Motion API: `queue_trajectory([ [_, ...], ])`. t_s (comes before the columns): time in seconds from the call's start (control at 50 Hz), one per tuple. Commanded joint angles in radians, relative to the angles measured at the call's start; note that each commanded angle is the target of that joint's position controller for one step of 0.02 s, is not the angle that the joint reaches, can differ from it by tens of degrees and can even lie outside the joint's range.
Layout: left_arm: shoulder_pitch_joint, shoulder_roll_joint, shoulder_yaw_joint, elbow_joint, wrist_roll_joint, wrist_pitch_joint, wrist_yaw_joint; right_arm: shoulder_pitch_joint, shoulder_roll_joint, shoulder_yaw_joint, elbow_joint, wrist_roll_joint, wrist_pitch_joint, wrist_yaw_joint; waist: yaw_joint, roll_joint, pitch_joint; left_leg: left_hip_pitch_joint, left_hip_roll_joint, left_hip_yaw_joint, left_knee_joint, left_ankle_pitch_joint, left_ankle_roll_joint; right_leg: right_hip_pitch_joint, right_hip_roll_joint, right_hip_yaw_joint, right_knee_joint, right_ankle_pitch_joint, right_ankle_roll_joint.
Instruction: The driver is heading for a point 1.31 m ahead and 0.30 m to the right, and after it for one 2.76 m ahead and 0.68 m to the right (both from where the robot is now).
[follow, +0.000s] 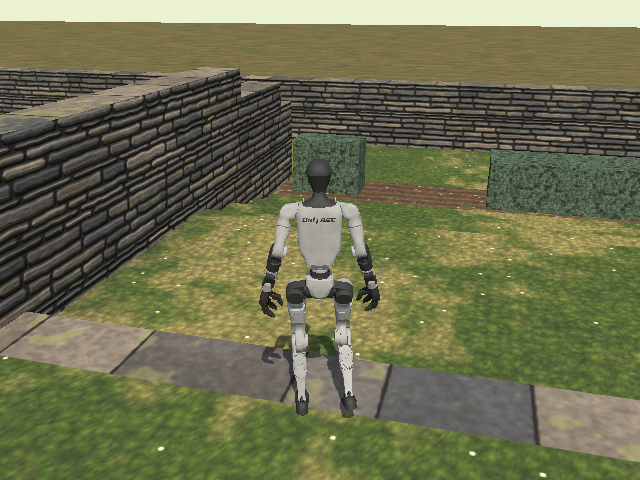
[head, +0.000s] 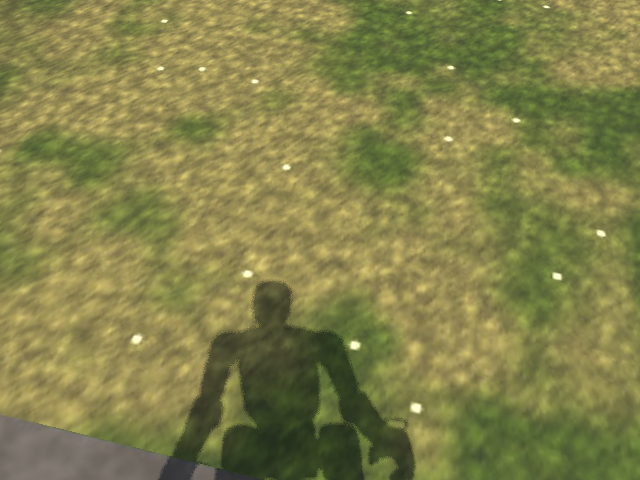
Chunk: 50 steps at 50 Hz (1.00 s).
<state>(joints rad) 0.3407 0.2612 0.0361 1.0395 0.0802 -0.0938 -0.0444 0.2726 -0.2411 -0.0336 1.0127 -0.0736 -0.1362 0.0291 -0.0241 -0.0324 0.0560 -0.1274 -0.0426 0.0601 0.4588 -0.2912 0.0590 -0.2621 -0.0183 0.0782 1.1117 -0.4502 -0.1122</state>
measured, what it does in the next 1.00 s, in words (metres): goes down: right foot, then left foot 0.17 m lower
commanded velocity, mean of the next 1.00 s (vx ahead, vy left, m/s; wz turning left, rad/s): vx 0.48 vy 0.00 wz -0.06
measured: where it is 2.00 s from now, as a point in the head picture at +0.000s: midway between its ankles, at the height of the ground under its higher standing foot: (350, 318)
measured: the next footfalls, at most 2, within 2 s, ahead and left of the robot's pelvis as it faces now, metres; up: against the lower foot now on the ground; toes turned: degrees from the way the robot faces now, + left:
right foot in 0.32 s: +0.35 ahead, -0.11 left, +0.00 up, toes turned -2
left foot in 0.94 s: +0.72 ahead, +0.17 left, -0.17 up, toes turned -1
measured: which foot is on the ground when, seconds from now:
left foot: down 0.00-0.36, up 0.38-0.92, down 0.94-1.00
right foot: up 0.00-0.30, down 0.32-0.94, up 0.96-1.00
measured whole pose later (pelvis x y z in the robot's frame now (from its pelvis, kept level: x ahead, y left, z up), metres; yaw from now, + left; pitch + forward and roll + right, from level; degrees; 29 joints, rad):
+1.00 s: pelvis +0.60 +0.05 -0.17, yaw -4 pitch +2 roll -3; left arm 0.61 0.16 0.01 1.08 -0.05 -0.05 0.03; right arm 0.06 -0.22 -0.02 0.86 0.03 -0.10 0.05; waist 0.13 0.02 0.01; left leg -0.37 0.06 0.01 0.46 -0.13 0.01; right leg -0.29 0.03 0.13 1.65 -0.84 -0.01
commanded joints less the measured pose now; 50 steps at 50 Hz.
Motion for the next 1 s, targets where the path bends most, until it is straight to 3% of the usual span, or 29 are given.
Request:
queue_trajectory([
  [0.02, -0.106, 0.052, 0.010, -0.092, 0.018, -0.023, 0.014, 0.107, -0.037, 0.018, -0.002, 0.002, 0.015, -0.012, -0.008, 0.074, 0.107, 0.160, 0.321, -0.362, -0.337, 0.053, 0.213, -0.441, -0.095, 0.040, 0.098, 0.125, -0.052],
  [0.08, -0.126, 0.008, 0.001, -0.110, 0.006, 0.012, -0.006, 0.136, -0.017, 0.035, -0.007, -0.001, 0.020, -0.028, 0.027, 0.074, 0.100, 0.059, 0.268, -0.220, -0.410, 0.206, 0.184, -0.381, -0.113, -0.016, -0.069, 0.267, -0.009],
  [0.14, -0.282, -0.027, -0.022, -0.163, -0.005, 0.033, -0.016, 0.191, -0.034, 0.036, 0.009, -0.014, 0.009, 0.002, 0.000, 0.086, 0.085, -0.067, 0.197, -0.091, -0.406, 0.347, 0.180, -0.274, -0.074, -0.118, -0.341, 0.422, 0.047],
  [0.22, -0.381, 0.017, -0.010, -0.204, -0.012, 0.048, -0.009, 0.300, -0.064, 0.028, 0.044, -0.026, 0.020, 0.050, -0.004, 0.114, 0.068, -0.005, 0.245, -0.104, -0.353, 0.506, 0.177, -0.247, -0.024, -0.101, -0.448, 0.494, 0.065],
  [0.28, -0.359, 0.050, 0.009, -0.203, -0.003, 0.035, -0.001, 0.297, -0.071, 0.017, 0.017, -0.035, 0.028, 0.043, 0.030, 0.122, 0.034, 0.028, 0.256, -0.082, -0.272, 0.639, 0.146, -0.135, 0.024, -0.152, -0.397, 0.423, 0.033],
  [0.32, -0.194, 0.107, 0.039, -0.154, -0.041, 0.017, 0.003, 0.249, -0.128, -0.003, -0.007, -0.035, 0.027, 0.038, 0.128, 0.092, -0.026, -0.059, 0.196, -0.016, -0.036, 0.911, 0.093, 0.146, 0.093, -0.209, -0.447, 0.399, 0.008],
  [0.34, -0.033, 0.137, 0.046, -0.106, -0.065, 0.009, 0.014, 0.276, -0.110, 0.001, 0.021, -0.024, 0.029, 0.048, 0.171, 0.068, -0.121, -0.135, 0.168, -0.027, 0.199, 0.787, 0.044, 0.355, 0.018, -0.091, -0.511, 0.484, -0.056],
  [0.36, 0.165, 0.171, 0.050, -0.080, -0.053, 0.008, 0.026, 0.521, 0.032, 0.041, 0.052, -0.053, 0.028, 0.060, 0.134, -0.156, -0.404, -0.403, 0.049, -0.034, 0.580, 0.218, -0.047, 0.834, -0.214, 0.225, -0.468, 0.724, -0.309],
  [0.38, 0.422, 0.139, 0.040, 0.010, -0.019, 0.006, 0.015, 0.400, 0.029, 0.033, 0.009, -0.013, 0.027, 0.081, 0.241, -0.154, -0.449, -0.609, -0.086, -0.109, 1.013, -0.356, -0.053, 0.872, -0.347, 0.627, -0.713, 0.457, -0.392],
  [0.4, 0.321, 0.154, 0.057, 0.009, 0.001, -0.025, 0.023, 0.178, -0.015, 0.010, -0.065, 0.018, 0.018, 0.068, 0.231, -0.053, -0.140, -0.761, 0.008, -0.217, 1.079, -0.244, 0.009, 0.591, -0.309, 0.536, -0.779, 0.225, -0.259],
  [0.42, 0.134, 0.127, 0.049, -0.033, -0.012, -0.032, 0.027, 0.095, -0.030, 0.006, -0.088, 0.014, 0.015, 0.037, 0.168, 0.010, -0.010, -0.734, 0.086, -0.200, 1.058, -0.135, 0.022, 0.321, -0.306, 0.439, -0.813, 0.185, -0.232],
  [0.46, -0.021, -0.041, -0.006, -0.065, -0.019, -0.027, 0.041, 0.103, 0.014, 0.026, -0.108, -0.024, 0.032, 0.007, 0.064, 0.069, -0.009, -0.547, 0.172, -0.211, 0.907, -0.003, 0.035, 0.047, -0.264, 0.284, -0.890, 0.266, -0.217],
  [0.48, -0.062, -0.075, -0.020, -0.076, -0.019, -0.030, 0.044, 0.126, 0.066, 0.038, -0.107, -0.030, 0.049, 0.004, 0.019, 0.058, 0.016, -0.485, 0.196, -0.212, 0.840, 0.022, 0.033, -0.065, -0.230, 0.230, -0.918, 0.254, -0.190],
  [0.52, -0.046, -0.053, -0.010, -0.074, -0.025, -0.057, 0.042, 0.129, 0.041, 0.031, -0.124, -0.013, 0.071, 0.009, 0.010, 0.015, 0.017, -0.480, 0.187, -0.165, 0.738, 0.016, 0.018, -0.121, -0.178, 0.132, -0.958, 0.245, -0.182],
  [0.6, 0.102, -0.005, -0.005, -0.011, 0.019, -0.068, 0.014, 0.048, 0.038, 0.038, -0.166, -0.036, 0.089, 0.033, 0.041, 0.004, -0.001, -0.475, 0.190, -0.117, 0.537, 0.393, -0.022, -0.143, -0.127, 0.026, -0.863, 0.372, -0.168],
  [0.64, 0.126, -0.013, -0.016, -0.025, 0.021, -0.062, 0.008, 0.045, 0.007, 0.034, -0.171, -0.040, 0.080, 0.049, 0.042, 0.013, -0.015, -0.453, 0.161, -0.068, 0.572, 0.429, -0.025, -0.179, -0.119, 0.014, -0.787, 0.367, -0.170],
  [0.66, 0.214, -0.051, -0.031, 0.027, 0.030, -0.061, 0.024, -0.038, 0.003, 0.039, -0.203, -0.033, 0.074, 0.043, 0.081, 0.020, 0.009, -0.710, 0.227, -0.213, 0.487, 0.568, -0.038, 0.054, -0.169, 0.104, -0.713, 0.332, -0.179],
  [0.68, 0.293, -0.068, -0.042, 0.019, 0.004, -0.060, 0.053, -0.098, -0.027, 0.033, -0.219, -0.048, 0.064, 0.032, 0.131, 0.031, -0.023, -0.892, 0.210, -0.192, 0.347, 0.651, -0.046, 0.280, -0.171, 0.124, -0.639, 0.302, -0.175],
  [0.72, 0.463, -0.083, -0.058, 0.072, 0.013, -0.048, 0.073, -0.235, -0.002, 0.037, -0.252, -0.042, 0.061, 0.020, 0.197, -0.004, 0.005, -1.031, 0.206, -0.164, 0.271, 0.653, -0.059, 0.404, -0.190, 0.184, -0.551, 0.248, -0.172],
  [0.74, 0.437, -0.111, -0.072, 0.054, 0.004, -0.041, 0.070, -0.241, 0.004, 0.044, -0.238, -0.041, 0.055, 0.023, 0.192, 0.020, 0.028, -0.926, 0.224, -0.164, 0.150, 0.794, -0.049, 0.284, -0.152, 0.141, -0.496, 0.212, -0.151],
  [0.8, 0.317, -0.037, -0.073, -0.014, 0.014, -0.018, 0.015, -0.253, -0.005, 0.051, -0.265, -0.032, 0.081, 0.039, 0.143, -0.014, 0.089, -0.378, 0.177, -0.049, 0.191, 0.785, -0.026, -0.265, -0.107, 0.104, -0.551, -0.027, -0.148],
  [0.86, 0.331, 0.012, -0.055, -0.023, -0.027, -0.030, 0.014, -0.324, -0.040, 0.060, -0.286, -0.033, 0.096, 0.035, 0.162, 0.042, 0.136, -0.373, 0.194, -0.090, -0.021, 0.624, -0.042, -0.075, -0.131, 0.180, -0.427, -0.042, -0.115],
  [0.88, 0.247, 0.084, 0.004, -0.032, -0.153, 0.011, 0.076, -0.359, -0.092, 0.009, -0.287, 0.186, 0.063, 0.022, 0.157, 0.057, 0.148, -0.416, 0.148, -0.172, -0.097, 0.560, -0.056, 0.046, -0.126, 0.196, -0.338, 0.199, -0.070],
  [0.9, 0.277, 0.076, 0.004, -0.017, -0.141, 0.039, 0.096, -0.285, -0.108, 0.006, -0.256, 0.198, 0.039, 0.019, 0.139, 0.071, 0.090, -0.377, 0.164, -0.175, -0.214, 0.635, -0.052, 0.172, -0.098, 0.168, -0.177, 0.350, -0.044],
  [0.92, 0.307, 0.025, 0.001, 0.007, -0.114, 0.056, 0.101, -0.137, -0.119, -0.013, -0.193, 0.171, 0.023, 0.020, 0.094, 0.070, -0.014, -0.180, 0.158, -0.113, -0.263, 0.802, -0.052, 0.163, -0.063, 0.131, 0.037, 0.406, -0.016],
  [0.94, 0.329, -0.022, -0.007, 0.036, -0.099, 0.055, 0.095, 0.104, -0.129, -0.032, -0.108, 0.142, 0.029, 0.020, 0.001, 0.075, -0.108, 0.150, 0.199, -0.108, -0.201, 0.907, -0.047, -0.042, -0.006, 0.106, 0.305, 0.162, 0.029],
  [0.96, 0.363, -0.093, -0.009, 0.060, -0.110, 0.042, 0.082, 0.346, -0.131, -0.031, -0.026, 0.105, 0.041, 0.023, -0.076, 0.183, -0.262, 0.561, 0.296, -0.153, 0.072, 1.159, -0.014, -0.365, 0.117, 0.072, 0.691, -0.444, 0.080],
  [0.98, 0.468, -0.126, -0.021, 0.024, -0.151, 0.023, 0.076, 0.355, -0.195, -0.043, -0.015, 0.093, 0.041, 0.017, -0.044, 0.342, -0.385, 0.798, 0.424, -0.225, 0.350, 1.276, 0.060, -0.656, 0.047, 0.102, 0.929, -0.481, 0.103],
  [1.0, 0.417, -0.064, -0.018, -0.056, -0.178, 0.002, 0.072, 0.321, -0.221, -0.059, -0.038, 0.110, 0.057, 0.016, -0.062, 0.344, -0.483, 0.774, 0.503, -0.436, 0.210, 0.796, 0.160, -0.762, -0.007, 0.116, 0.877, -0.316, 0.108],
])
